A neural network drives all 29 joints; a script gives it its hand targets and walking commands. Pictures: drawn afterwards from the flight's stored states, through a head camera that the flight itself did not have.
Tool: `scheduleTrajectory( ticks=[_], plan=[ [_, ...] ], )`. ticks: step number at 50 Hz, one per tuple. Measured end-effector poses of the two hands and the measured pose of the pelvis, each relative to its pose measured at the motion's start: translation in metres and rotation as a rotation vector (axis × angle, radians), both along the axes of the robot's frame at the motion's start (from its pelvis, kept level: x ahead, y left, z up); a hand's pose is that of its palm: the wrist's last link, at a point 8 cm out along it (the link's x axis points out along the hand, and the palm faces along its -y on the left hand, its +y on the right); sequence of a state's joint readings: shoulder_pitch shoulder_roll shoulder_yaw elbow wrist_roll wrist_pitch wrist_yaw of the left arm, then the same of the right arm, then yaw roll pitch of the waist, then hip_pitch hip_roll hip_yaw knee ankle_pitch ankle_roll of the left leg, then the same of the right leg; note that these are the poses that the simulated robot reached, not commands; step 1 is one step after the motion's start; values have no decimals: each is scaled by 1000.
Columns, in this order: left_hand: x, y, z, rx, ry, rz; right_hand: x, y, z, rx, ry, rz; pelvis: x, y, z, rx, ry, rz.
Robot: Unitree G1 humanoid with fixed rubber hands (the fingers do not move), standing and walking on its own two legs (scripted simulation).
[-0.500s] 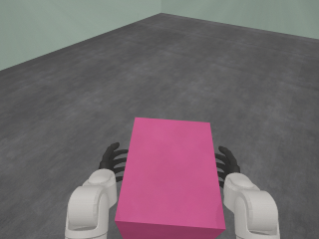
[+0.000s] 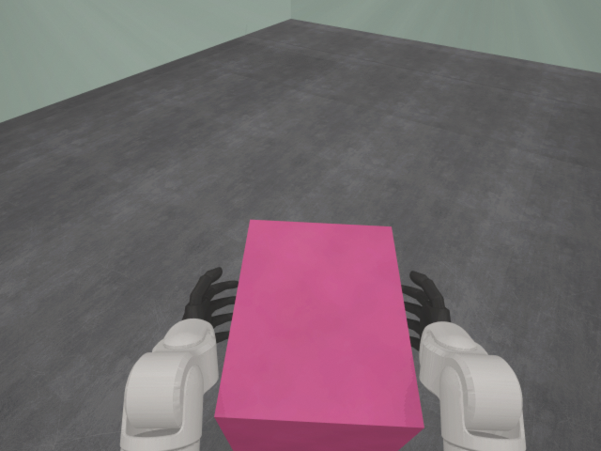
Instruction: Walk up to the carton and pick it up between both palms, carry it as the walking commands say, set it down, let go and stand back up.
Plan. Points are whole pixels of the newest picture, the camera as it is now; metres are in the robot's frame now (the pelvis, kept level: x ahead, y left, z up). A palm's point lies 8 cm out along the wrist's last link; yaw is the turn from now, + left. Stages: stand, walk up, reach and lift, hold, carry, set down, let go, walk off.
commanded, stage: carry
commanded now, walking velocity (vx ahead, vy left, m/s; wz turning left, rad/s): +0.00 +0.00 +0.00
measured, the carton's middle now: (313, 351) +0.26 +0.00 +0.03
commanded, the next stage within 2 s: none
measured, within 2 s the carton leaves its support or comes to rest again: neither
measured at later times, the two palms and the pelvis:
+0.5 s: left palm (204, 285) +0.30 +0.14 +0.12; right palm (419, 285) +0.31 -0.13 +0.11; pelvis +0.06 +0.00 +0.02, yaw +1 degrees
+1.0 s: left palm (231, 176) +0.56 +0.15 +0.11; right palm (386, 185) +0.54 -0.13 +0.11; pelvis +0.30 +0.03 +0.01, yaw -3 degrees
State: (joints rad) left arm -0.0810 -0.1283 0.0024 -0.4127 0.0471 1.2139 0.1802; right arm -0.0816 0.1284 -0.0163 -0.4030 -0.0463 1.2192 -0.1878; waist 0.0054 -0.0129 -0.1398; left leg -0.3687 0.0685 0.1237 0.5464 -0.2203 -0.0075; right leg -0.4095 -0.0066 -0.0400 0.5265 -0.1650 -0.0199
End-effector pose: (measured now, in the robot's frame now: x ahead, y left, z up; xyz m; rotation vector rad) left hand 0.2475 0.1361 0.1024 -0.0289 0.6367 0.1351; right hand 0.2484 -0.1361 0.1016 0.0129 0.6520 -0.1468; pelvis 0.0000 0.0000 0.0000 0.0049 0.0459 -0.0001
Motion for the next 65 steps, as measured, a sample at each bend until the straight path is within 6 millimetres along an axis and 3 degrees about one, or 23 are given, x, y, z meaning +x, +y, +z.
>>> scheduleTrajectory(
  ticks=[8, 14, 21, 27, 32, 36, 39, 44, 49, 55, 59, 65],
  plan=[
    [0, 12, -3, -5, 1, 3, 1, 12, -1, -4, 0, 2, -1, 11, -1, 1, 0, 0],
    [9, 13, 6, 8, -1, 9, 10, 13, 4, 8, -1, 9, 13, 11, 6, 3, -2, -13],
    [39, -1, 14, 16, -4, 7, 39, -1, 8, 16, -5, 7, 42, -1, 9, 6, 7, 18],
    [69, 9, 16, 7, 19, 35, 79, 9, 14, 12, 18, 32, 76, 3, 21, 28, 34, 18],
    [111, 27, 17, -5, -14, 38, 120, 27, 16, 7, -15, 31, 113, 20, 17, 18, 42, 15],
    [151, 39, 4, -20, -22, 17, 153, 39, 5, -7, -23, 9, 149, 36, 3, 12, 38, -14],
    [181, 36, -3, -19, 32, -26, 171, 35, -3, -5, 29, -34, 176, 42, 7, 5, 48, -41],
    [237, 23, 3, -26, 24, -85, 211, 24, 6, -5, 22, -98, 225, 43, 17, -25, 51, -44],
    [296, 12, 6, -17, -13, -83, 273, 13, 10, 4, -16, -97, 287, 32, 13, -35, 43, -47],
    [370, 1, -10, 14, -27, -21, 365, 1, -14, 28, -30, -30, 370, 7, -13, -39, 4, 3],
    [404, 6, -18, 11, 63, 41, 415, 6, -21, 26, 61, 31, 413, -2, -1, -20, 11, 21],
    [473, 9, 2, 3, 39, 65, 488, 10, -3, 21, 36, 53, 483, -3, 17, 11, 26, 13]
  ],
)
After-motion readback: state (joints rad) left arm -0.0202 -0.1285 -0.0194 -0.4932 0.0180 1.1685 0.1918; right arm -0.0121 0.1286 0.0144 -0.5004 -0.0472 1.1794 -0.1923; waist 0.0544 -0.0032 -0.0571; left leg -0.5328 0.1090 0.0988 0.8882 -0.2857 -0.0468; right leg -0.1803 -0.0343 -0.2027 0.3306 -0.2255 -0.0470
